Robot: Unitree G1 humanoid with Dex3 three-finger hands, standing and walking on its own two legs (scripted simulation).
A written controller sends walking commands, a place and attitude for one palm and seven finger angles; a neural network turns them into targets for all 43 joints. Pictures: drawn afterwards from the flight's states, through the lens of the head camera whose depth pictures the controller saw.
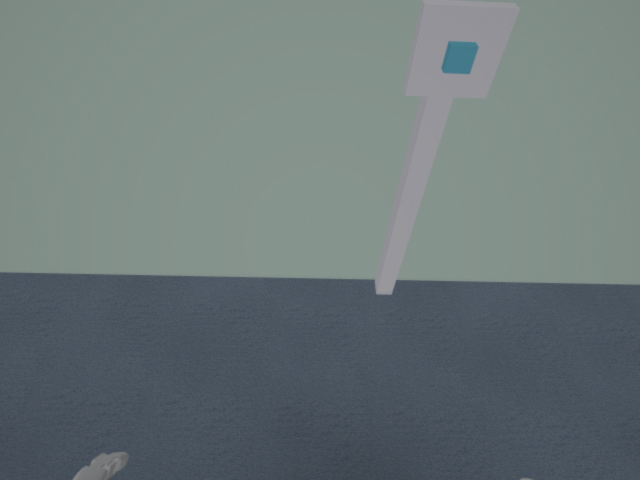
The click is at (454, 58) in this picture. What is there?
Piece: button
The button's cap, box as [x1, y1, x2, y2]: [441, 41, 478, 73]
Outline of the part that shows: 449,41 441,68 443,72 469,73 478,46 475,42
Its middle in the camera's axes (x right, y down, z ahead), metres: +0.28 -0.37 +0.78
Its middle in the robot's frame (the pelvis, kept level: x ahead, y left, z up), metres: +0.86 -0.23 +0.15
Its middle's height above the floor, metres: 0.92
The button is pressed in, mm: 0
